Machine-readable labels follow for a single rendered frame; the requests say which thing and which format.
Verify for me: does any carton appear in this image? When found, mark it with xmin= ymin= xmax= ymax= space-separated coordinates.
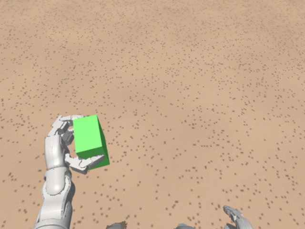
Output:
xmin=73 ymin=115 xmax=110 ymax=170

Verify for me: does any left robot arm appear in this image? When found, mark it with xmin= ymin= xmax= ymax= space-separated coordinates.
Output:
xmin=33 ymin=167 xmax=75 ymax=229

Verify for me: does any left robot hand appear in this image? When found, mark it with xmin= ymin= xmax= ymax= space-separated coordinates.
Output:
xmin=44 ymin=115 xmax=105 ymax=175

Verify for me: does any right robot hand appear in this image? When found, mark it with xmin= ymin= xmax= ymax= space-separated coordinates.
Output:
xmin=223 ymin=206 xmax=253 ymax=229

